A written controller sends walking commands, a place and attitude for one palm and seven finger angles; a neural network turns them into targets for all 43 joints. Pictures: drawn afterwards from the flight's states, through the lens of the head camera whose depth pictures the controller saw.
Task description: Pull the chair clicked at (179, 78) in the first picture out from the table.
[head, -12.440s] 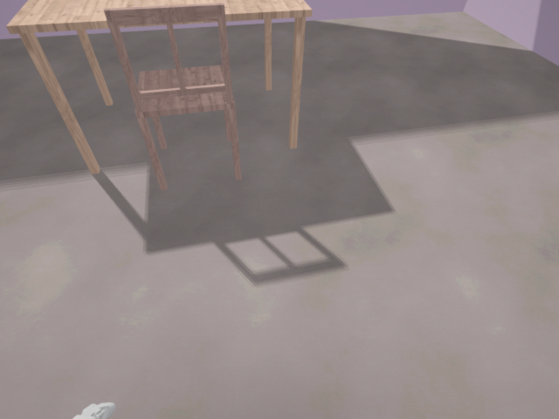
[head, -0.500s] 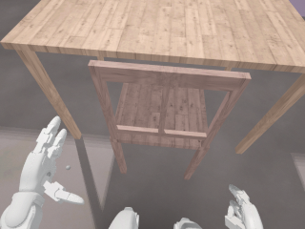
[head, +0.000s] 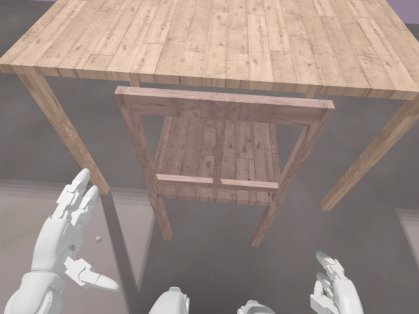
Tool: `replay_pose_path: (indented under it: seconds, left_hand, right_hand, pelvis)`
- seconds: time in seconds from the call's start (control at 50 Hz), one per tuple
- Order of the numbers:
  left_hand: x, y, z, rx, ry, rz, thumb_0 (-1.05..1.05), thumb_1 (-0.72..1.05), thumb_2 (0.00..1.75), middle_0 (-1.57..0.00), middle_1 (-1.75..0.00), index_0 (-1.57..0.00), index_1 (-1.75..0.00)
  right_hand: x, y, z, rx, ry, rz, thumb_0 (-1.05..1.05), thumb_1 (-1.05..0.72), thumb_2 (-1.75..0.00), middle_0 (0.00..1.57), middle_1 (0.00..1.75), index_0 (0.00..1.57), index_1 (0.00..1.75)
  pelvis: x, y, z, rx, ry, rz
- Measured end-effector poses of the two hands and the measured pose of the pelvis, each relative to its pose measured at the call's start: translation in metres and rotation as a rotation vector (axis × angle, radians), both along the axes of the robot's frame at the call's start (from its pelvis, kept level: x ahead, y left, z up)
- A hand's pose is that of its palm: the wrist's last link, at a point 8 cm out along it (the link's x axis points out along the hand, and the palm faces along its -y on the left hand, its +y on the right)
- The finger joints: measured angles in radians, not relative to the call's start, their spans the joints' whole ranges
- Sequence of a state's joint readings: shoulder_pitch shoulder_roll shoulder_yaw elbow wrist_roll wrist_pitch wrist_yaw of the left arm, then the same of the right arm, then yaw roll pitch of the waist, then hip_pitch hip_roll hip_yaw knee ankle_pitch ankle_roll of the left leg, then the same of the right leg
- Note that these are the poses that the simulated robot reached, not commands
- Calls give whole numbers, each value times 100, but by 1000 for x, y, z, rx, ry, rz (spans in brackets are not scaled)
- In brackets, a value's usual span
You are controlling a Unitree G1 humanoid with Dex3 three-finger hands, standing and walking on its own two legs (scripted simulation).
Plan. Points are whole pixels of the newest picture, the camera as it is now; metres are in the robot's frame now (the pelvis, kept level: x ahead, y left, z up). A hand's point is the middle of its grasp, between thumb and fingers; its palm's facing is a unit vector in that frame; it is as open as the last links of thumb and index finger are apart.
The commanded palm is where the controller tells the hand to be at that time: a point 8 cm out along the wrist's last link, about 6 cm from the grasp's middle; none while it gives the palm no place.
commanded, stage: aim the fingers beside a spindle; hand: left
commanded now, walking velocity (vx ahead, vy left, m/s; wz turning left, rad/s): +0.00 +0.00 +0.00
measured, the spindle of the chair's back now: (218, 153) +0.48 +0.00 -0.02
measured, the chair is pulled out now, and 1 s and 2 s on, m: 0.00 0.00 0.00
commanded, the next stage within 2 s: none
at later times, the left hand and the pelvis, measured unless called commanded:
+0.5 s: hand (113, 225) +0.27 +0.19 +0.03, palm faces -0.04 -1.00 -0.04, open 16.9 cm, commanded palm +0.25 +0.24 +0.03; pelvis +0.00 +0.00 -0.01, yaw +0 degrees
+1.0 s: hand (119, 219) +0.28 +0.19 +0.02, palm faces -0.05 -1.00 -0.03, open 17.0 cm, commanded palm +0.27 +0.24 +0.01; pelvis -0.01 +0.00 -0.02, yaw +0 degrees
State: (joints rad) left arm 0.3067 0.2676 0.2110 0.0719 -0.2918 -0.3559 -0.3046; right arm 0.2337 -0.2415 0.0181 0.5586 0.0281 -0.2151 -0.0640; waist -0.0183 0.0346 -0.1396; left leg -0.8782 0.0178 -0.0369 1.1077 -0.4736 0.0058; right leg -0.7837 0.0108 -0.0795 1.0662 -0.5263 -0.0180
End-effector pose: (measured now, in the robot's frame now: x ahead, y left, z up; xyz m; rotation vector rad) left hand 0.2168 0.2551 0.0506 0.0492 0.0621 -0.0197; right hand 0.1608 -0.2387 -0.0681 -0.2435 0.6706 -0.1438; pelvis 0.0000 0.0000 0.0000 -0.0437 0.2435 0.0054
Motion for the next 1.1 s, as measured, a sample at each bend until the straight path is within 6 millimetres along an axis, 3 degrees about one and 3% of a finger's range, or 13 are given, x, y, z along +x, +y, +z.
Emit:
replay_pose_path:
  seconds: [0.12, 0.22, 0.64, 0.9, 1.1]
  left_hand:
    - [4, 5, -2, 3, -18, 25, -1, -50, 30, -7, -8, -6, -8]
    - [9, -4, -10, -12, 14, -19, -1, -50, 30, -6, -8, -6, -8]
    - [42, -18, -20, -9, -20, -32, -1, -50, 30, -7, -8, -6, -8]
    - [44, -7, -32, -10, -19, -6, -1, -50, 30, -6, -8, -6, -8]
    - [60, -21, -45, -30, -18, -40, -1, -50, 30, -6, -8, -6, -8]
  right_hand:
    - [5, 2, -3, 4, -5, 17, 1, -90, -90, 21, 30, 20, 30]
    - [6, 2, -4, -2, -6, 19, 1, -90, -90, 21, 30, 20, 30]
    - [-11, -1, -23, -5, 75, -5, 1, -90, -90, 21, 30, 20, 30]
    - [-9, -4, -29, -20, 99, -1, 1, -90, -90, 21, 30, 20, 30]
    - [-9, 0, -37, -24, 105, 7, 1, -90, -90, 21, 30, 20, 30]
  pelvis:
    - [-1, 0, -3, -1, 5, 5]
    - [-1, 1, -5, -2, 12, 4]
    - [-2, 3, -14, 3, 54, -9]
    - [-3, 3, -20, -2, 69, -7]
    - [-9, 6, -27, -4, 86, -6]
